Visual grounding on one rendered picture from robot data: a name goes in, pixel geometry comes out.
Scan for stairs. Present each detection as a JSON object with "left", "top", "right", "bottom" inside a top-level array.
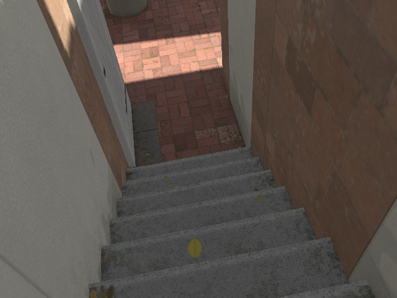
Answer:
[{"left": 89, "top": 148, "right": 375, "bottom": 298}]

